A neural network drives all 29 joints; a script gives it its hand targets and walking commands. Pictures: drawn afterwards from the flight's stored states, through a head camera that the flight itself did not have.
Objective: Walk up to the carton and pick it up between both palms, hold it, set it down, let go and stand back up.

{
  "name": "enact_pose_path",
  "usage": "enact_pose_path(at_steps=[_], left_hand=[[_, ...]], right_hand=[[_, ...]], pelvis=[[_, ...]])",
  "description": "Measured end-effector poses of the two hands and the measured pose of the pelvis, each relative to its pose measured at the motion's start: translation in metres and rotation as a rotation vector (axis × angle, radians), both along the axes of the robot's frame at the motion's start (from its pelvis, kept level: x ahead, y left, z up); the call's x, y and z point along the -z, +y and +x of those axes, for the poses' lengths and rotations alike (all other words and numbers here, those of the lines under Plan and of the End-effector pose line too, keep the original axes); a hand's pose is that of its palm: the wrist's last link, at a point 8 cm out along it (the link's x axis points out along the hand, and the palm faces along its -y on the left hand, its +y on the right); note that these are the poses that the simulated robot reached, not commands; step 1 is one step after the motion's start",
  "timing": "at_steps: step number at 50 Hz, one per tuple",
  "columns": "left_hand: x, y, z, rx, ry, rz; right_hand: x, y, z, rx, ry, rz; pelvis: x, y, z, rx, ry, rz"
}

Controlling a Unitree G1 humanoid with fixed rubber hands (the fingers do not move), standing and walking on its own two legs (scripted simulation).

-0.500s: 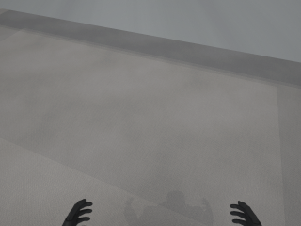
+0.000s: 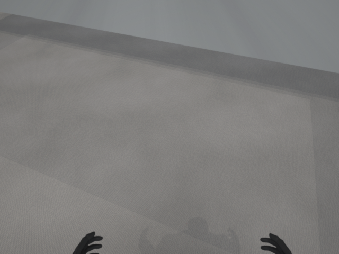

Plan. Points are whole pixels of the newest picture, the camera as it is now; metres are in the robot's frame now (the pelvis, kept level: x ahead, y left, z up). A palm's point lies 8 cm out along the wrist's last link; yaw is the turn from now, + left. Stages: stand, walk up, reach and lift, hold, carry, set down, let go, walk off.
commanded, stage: stand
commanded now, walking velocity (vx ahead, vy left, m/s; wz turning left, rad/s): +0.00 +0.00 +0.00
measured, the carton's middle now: out of the picture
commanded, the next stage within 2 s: none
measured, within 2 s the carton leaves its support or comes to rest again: neither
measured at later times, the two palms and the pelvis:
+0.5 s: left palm out of the picture +0.10 +0.25 -0.10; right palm out of the picture +0.10 -0.25 -0.10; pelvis +0.00 +0.00 +0.00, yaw +0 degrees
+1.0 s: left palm out of the picture +0.10 +0.25 -0.10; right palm out of the picture +0.09 -0.25 -0.10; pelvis +0.00 +0.00 +0.00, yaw -1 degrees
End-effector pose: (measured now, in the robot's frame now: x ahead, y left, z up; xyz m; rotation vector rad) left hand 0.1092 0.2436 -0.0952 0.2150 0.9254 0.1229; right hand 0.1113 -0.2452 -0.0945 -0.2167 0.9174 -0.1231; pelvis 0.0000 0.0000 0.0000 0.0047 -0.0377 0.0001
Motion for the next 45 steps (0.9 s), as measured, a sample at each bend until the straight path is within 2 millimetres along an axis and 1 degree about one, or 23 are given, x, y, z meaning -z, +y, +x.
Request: enact_pose_path(at_steps=[24,45], left_hand=[[0.002,0.003,-0.011,0.002,0.029,0.005],[0.002,0.002,-0.009,0.009,0.041,0.007]], right_hand=[[0.001,-0.003,-0.009,0.005,0.019,-0.007],[0.004,-0.004,-0.019,0.014,0.054,-0.007]], pelvis=[[-0.001,0.001,-0.001,0.005,0.003,0.0],[-0.003,0.0,0.0,0.009,0.003,0.002]])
